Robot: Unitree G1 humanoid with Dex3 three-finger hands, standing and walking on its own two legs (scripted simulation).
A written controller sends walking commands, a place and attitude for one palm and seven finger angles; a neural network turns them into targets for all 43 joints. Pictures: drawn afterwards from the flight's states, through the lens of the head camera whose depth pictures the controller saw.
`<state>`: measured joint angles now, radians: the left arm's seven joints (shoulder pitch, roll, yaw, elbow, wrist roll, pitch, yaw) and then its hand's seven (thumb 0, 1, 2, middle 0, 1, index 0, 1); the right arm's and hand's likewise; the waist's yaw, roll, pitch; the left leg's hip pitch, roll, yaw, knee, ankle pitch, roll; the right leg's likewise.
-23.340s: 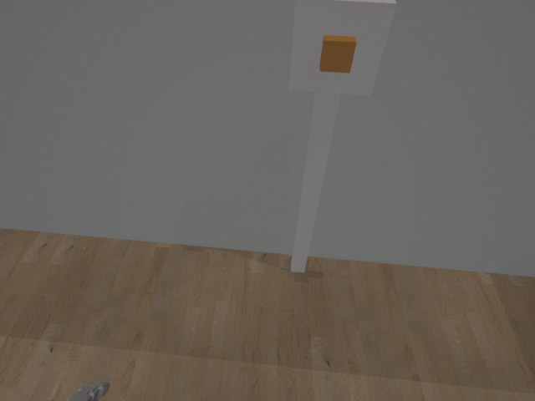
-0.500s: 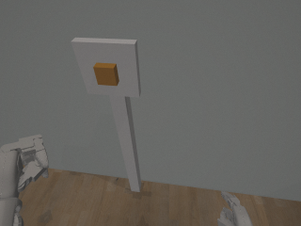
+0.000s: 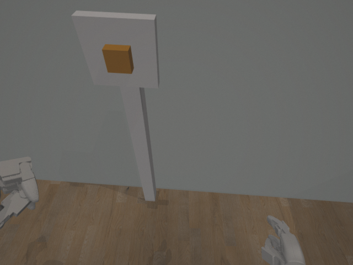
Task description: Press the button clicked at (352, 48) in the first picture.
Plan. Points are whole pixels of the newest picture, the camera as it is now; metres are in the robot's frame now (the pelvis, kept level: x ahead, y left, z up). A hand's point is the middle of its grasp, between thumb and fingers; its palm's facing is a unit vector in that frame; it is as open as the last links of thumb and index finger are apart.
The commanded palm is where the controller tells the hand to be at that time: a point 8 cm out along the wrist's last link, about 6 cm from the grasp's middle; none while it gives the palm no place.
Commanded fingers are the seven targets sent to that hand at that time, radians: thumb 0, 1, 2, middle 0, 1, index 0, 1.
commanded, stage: step back with the hand held close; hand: left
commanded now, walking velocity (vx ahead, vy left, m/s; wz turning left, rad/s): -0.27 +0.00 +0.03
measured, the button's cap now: (119, 58) +0.54 +0.19 +0.19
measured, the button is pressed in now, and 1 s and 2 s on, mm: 0 0 0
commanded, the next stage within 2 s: stop stepping back and stand still in 0.60 s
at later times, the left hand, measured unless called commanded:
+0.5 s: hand out of the picture +0.13 +0.26 +0.17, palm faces +0.38 -0.82 -0.43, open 3.1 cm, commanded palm +0.07 +0.30 +0.18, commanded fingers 0.00 0.90 0.90 -1.30 -1.50 -1.30 -1.50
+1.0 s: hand out of the picture +0.06 +0.28 +0.15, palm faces +0.45 -0.84 -0.31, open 3.1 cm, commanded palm -0.01 +0.30 +0.18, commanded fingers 0.00 0.90 0.90 -1.30 -1.50 -1.30 -1.50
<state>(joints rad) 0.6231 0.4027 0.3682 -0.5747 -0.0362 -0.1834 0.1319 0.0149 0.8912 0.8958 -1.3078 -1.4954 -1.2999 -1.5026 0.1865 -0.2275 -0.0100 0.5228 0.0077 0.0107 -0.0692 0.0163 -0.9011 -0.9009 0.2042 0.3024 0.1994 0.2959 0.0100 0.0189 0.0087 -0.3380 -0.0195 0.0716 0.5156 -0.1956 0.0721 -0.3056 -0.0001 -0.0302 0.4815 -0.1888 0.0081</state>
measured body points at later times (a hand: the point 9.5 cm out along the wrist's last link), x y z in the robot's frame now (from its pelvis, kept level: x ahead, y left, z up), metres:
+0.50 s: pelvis -0.06 +0.02 +0.01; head -0.03 +0.05 +0.45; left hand +0.11 +0.31 +0.20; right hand +0.11 -0.20 -0.07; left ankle +0.05 +0.07 -0.73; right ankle -0.20 -0.12 -0.71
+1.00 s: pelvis -0.15 +0.02 -0.01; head -0.16 +0.05 +0.44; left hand +0.03 +0.32 +0.17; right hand +0.00 -0.24 -0.08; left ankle -0.10 +0.12 -0.73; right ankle -0.23 -0.11 -0.73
